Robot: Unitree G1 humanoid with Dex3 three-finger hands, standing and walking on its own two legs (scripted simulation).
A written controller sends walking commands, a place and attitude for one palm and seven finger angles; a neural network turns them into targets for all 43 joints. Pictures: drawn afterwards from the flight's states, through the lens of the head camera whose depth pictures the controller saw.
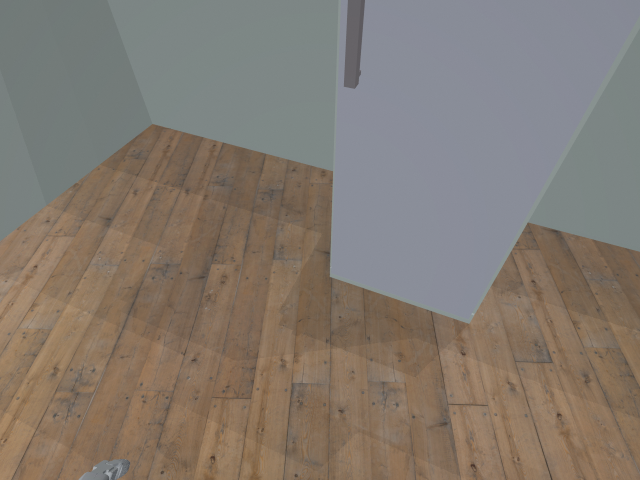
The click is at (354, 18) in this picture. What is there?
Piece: fridge door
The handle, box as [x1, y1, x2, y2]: [344, 0, 364, 88]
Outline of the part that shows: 364,0 348,0 344,86 353,88 358,83 358,76 360,74 359,59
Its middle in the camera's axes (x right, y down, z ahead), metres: +0.07 -0.45 +0.71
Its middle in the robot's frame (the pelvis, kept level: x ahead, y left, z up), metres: +0.87 -0.03 +0.25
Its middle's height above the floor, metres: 1.02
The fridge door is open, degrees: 0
